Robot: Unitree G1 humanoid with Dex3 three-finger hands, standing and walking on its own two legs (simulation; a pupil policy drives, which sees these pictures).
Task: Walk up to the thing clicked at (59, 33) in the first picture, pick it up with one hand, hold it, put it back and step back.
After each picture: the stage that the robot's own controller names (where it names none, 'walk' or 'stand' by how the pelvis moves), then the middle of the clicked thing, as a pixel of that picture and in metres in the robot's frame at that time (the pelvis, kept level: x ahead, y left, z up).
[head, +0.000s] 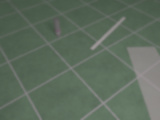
stand; (57, 27) +1.68 +0.35 -0.66
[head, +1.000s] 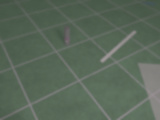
walk; (66, 35) +1.57 +0.17 -0.64
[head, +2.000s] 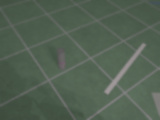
walk; (61, 59) +1.04 +0.19 -0.65
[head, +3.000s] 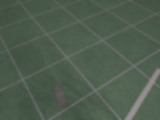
walk; (59, 97) +0.67 +0.22 -0.64
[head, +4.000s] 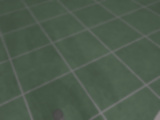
stand; out of the picture +0.46 +0.22 -0.63
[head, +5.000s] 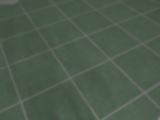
stand; out of the picture +0.43 +0.21 -0.66
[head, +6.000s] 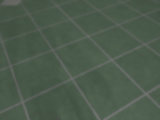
stand; out of the picture +0.44 +0.21 -0.66
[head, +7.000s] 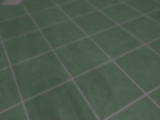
stand; out of the picture +0.43 +0.22 -0.66
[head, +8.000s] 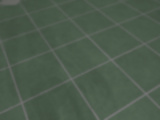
stand; out of the picture +0.42 +0.22 -0.66
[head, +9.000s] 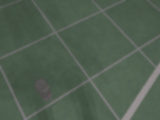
go down; (44, 90) +0.47 +0.22 -0.51
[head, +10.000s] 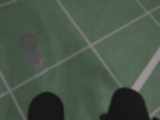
go down; (33, 54) +0.53 +0.22 -0.28
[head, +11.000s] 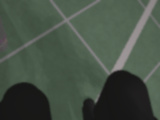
close in; out of the picture +0.52 +0.25 -0.19
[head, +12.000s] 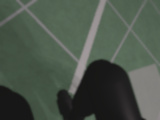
close; out of the picture +0.51 +0.29 -0.17
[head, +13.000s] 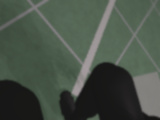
lift; out of the picture +0.45 +0.25 -0.17
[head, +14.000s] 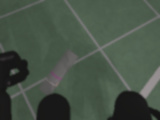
lift; (58, 72) +0.47 +0.14 -0.35
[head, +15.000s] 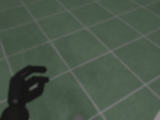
close; out of the picture +0.43 +0.12 -0.69
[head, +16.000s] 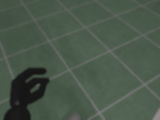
close; out of the picture +0.44 +0.15 -0.71
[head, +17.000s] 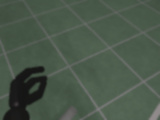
stand; out of the picture +0.47 +0.17 -0.70
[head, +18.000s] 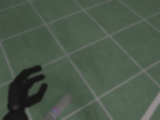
stand; (58, 108) +0.49 +0.19 -0.67
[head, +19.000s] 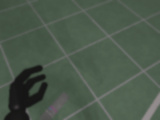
stand; (55, 107) +0.50 +0.22 -0.67
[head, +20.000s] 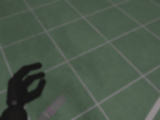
stand; (52, 109) +0.53 +0.24 -0.68
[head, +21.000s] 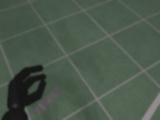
stand; (47, 100) +0.55 +0.28 -0.67
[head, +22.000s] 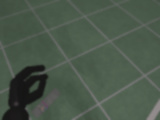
stand; (46, 102) +0.58 +0.30 -0.68
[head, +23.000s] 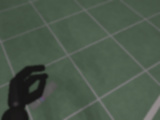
stand; (43, 95) +0.60 +0.33 -0.66
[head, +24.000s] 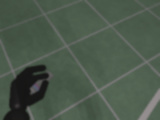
stand; (38, 84) +0.62 +0.35 -0.63
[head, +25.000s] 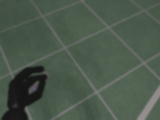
stand; (35, 85) +0.63 +0.36 -0.64
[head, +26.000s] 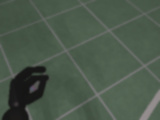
stand; (35, 86) +0.64 +0.37 -0.65
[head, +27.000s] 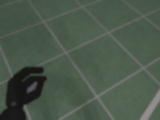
close; (34, 88) +0.64 +0.38 -0.66
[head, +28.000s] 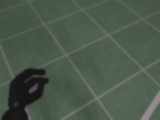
close; (35, 89) +0.65 +0.39 -0.66
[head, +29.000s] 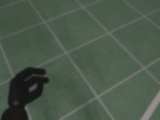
close; (35, 88) +0.64 +0.39 -0.66
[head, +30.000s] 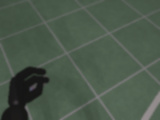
close; (35, 88) +0.64 +0.38 -0.66
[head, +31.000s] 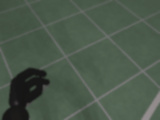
close; (36, 92) +0.64 +0.38 -0.67
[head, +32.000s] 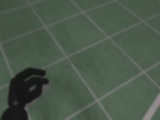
close; (37, 93) +0.63 +0.36 -0.67
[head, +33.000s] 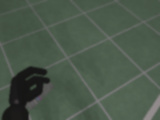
close; (39, 95) +0.62 +0.35 -0.68
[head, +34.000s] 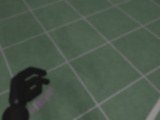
close; (41, 100) +0.60 +0.34 -0.68
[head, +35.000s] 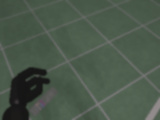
close; (43, 101) +0.60 +0.33 -0.69
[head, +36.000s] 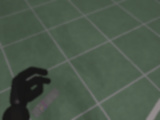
close; (45, 102) +0.57 +0.31 -0.68
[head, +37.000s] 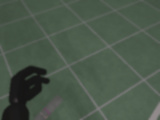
close; (48, 109) +0.56 +0.29 -0.69
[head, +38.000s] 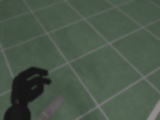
close; (51, 109) +0.54 +0.26 -0.69
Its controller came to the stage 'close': yes
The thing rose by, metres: 0.06
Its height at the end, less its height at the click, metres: -0.09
